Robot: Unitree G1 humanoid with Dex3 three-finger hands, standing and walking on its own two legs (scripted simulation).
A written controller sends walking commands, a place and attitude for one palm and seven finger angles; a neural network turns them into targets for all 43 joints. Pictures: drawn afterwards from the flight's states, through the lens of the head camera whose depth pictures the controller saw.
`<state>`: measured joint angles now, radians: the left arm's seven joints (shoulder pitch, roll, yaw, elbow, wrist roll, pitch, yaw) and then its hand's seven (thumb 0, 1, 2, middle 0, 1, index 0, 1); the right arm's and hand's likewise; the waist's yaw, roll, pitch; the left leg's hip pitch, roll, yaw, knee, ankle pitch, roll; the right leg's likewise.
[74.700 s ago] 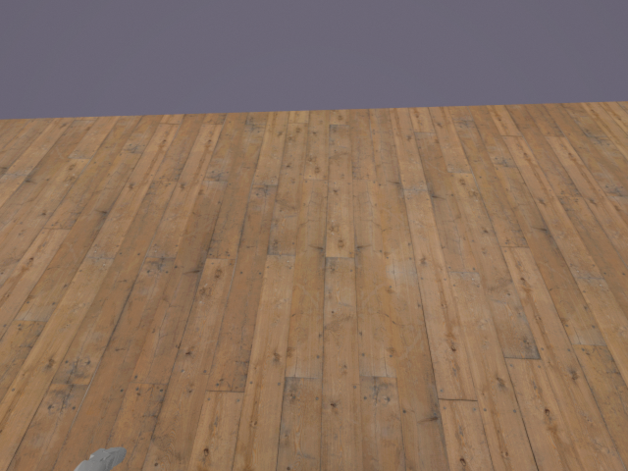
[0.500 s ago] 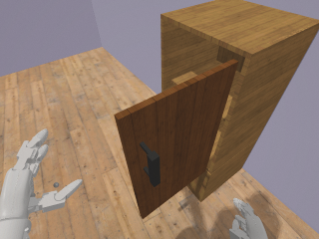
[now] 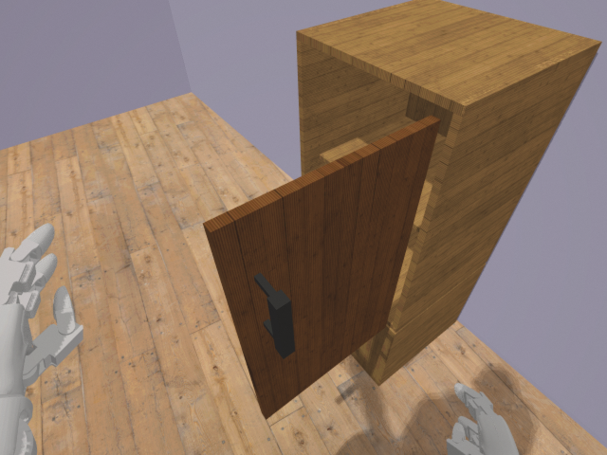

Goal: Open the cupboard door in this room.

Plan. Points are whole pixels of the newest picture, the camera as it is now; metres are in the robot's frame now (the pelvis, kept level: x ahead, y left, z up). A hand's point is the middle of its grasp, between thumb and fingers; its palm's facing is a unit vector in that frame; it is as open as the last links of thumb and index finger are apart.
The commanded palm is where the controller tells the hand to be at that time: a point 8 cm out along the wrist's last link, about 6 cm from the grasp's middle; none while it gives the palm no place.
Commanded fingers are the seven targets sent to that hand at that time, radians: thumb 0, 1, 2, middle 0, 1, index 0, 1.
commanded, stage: draw the hand back to the body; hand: left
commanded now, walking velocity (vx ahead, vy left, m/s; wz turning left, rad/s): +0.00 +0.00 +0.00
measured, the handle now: (273, 316) +0.29 +0.09 +0.04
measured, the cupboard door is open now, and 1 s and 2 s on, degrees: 91 91 91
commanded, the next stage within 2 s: step back with the hand held close in 0.12 s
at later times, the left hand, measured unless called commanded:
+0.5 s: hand (80, 333) +0.18 +0.26 +0.15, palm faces +0.35 -0.80 -0.49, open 7.4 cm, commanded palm +0.13 +0.30 +0.17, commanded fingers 0.00 0.90 0.90 -0.20 -0.30 -0.20 -0.30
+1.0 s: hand out of the picture +0.07 +0.29 +0.15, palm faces +0.46 -0.75 -0.48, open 7.4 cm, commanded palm +0.02 +0.33 +0.17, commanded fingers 0.00 0.90 0.90 -0.20 -0.30 -0.20 -0.30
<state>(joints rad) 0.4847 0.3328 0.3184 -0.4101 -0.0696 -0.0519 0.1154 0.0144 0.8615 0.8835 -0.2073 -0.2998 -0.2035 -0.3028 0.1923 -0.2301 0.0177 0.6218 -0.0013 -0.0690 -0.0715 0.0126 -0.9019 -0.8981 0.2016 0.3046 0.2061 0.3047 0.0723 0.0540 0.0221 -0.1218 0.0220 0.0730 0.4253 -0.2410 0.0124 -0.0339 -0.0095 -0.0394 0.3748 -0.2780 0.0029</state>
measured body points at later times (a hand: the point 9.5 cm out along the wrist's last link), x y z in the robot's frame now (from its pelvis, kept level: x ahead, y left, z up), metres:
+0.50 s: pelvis -0.02 +0.00 +0.00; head -0.01 -0.01 +0.45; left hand +0.16 +0.30 +0.17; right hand +0.16 -0.24 -0.08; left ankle +0.00 +0.11 -0.74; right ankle -0.04 -0.12 -0.74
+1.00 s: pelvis -0.12 +0.03 -0.02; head -0.09 +0.03 +0.43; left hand +0.04 +0.33 +0.18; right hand +0.05 -0.20 -0.11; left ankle -0.01 +0.11 -0.74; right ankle -0.07 -0.12 -0.74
